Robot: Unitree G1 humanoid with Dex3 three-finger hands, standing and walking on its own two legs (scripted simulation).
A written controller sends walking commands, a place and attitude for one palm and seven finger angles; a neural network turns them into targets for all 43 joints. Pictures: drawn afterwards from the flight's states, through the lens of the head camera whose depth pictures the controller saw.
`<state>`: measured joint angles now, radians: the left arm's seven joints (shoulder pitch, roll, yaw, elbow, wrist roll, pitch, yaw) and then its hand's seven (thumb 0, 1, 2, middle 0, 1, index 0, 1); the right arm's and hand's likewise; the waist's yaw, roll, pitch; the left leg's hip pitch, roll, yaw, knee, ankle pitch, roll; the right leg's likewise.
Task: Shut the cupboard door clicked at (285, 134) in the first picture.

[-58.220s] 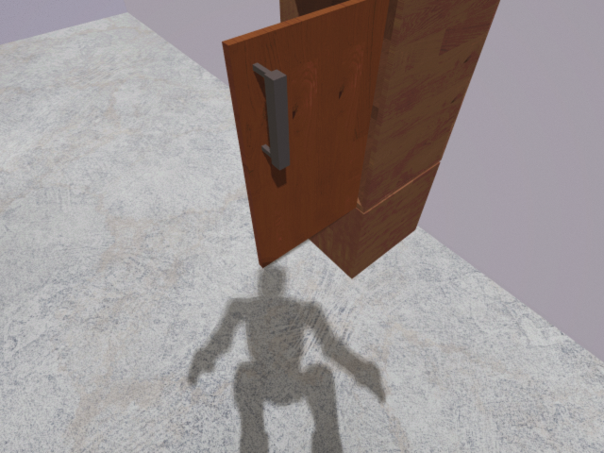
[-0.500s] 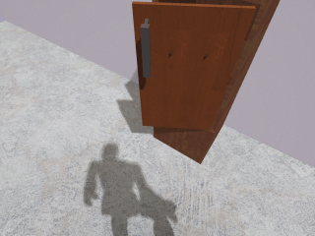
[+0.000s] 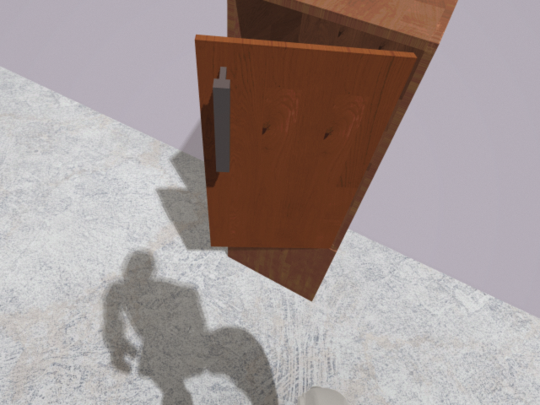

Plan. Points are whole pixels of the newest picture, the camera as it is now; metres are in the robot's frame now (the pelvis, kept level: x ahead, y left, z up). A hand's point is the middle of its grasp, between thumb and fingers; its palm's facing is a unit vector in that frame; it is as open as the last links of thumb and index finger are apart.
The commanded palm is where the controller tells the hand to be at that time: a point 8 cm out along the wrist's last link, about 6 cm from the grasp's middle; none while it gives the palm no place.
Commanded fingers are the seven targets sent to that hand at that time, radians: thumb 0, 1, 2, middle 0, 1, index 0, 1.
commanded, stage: take the last steps up to it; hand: left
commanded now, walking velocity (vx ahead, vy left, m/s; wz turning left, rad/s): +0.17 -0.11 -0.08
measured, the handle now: (223, 122) +0.54 +0.11 +0.11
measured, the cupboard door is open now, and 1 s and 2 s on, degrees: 30 30 30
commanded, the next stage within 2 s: come to a stop and stand still in 0.10 s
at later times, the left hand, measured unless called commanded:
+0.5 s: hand (207, 376) +0.20 +0.10 -0.17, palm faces +0.02 -0.97 -0.25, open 7.2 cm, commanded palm none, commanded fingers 0.00 0.90 0.90 -0.20 -0.30 -0.20 -0.30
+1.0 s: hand out of the picture +0.10 +0.20 -0.19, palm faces +0.07 -0.97 -0.21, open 7.3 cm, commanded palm none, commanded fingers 0.00 0.90 0.90 -0.20 -0.30 -0.20 -0.30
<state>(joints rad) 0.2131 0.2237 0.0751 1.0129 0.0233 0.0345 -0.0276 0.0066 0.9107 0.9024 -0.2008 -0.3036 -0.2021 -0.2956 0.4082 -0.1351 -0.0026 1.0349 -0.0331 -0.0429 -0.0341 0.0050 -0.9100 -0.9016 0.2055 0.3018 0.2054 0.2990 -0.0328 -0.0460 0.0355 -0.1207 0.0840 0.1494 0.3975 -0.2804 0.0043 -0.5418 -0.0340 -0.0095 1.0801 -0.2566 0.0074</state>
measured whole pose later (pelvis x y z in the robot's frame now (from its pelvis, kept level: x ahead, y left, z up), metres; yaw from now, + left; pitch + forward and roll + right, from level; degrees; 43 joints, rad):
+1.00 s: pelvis +0.09 +0.00 -0.01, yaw +0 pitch +0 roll +0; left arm 0.25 0.22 0.04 1.05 0.01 0.05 0.02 0.00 0.91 0.90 -0.20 -0.30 -0.20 -0.30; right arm 0.20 -0.15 0.00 1.02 -0.01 0.02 -0.03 0.00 -0.93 -0.90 0.21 0.30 0.21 0.30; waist 0.03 -0.05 0.06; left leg -0.19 -0.01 0.03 0.47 -0.28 0.03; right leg -0.24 -0.03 0.00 0.63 -0.36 0.02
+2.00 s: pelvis +0.07 +0.00 -0.01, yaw -2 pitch -1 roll +1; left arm 0.29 0.16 -0.02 1.10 0.01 -0.02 0.03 0.00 0.91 0.90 -0.20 -0.30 -0.20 -0.30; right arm 0.26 -0.19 0.01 1.09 -0.01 -0.03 -0.02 0.01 -0.92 -0.90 0.20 0.30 0.20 0.30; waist 0.00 0.01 0.02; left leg -0.19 -0.01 0.06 0.46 -0.26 0.02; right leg -0.19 -0.01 0.03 0.50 -0.30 0.01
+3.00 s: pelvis +0.10 -0.12 -0.02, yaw +4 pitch +1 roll +0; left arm 0.25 0.17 0.05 0.99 0.03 0.00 0.02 0.00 0.91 0.90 -0.20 -0.30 -0.20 -0.30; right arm 0.21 -0.20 -0.06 1.04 -0.02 0.03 -0.03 0.01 -0.91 -0.90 0.20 0.30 0.20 0.30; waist 0.01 0.02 0.06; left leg -0.39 0.06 0.02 0.96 -0.52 -0.01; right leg -0.32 -0.02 -0.07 0.63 -0.32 -0.02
